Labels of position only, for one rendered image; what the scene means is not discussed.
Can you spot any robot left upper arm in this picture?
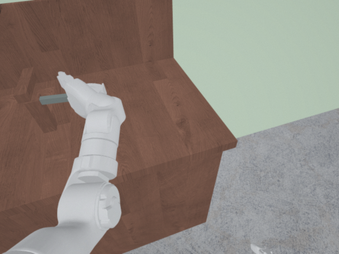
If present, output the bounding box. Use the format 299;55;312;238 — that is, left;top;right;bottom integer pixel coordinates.
3;182;121;254

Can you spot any left robot forearm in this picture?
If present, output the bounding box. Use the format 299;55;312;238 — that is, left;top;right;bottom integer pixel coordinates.
57;93;126;218

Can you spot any tap lever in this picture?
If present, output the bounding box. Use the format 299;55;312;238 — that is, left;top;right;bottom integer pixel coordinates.
39;94;68;105

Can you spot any right robot hand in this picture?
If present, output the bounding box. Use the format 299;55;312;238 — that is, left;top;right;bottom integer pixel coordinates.
251;243;272;254

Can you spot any left robot hand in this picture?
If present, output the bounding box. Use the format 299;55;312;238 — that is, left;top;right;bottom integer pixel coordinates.
57;71;107;119

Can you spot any counter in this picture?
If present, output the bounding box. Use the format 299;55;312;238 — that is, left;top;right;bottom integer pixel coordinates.
0;0;238;254

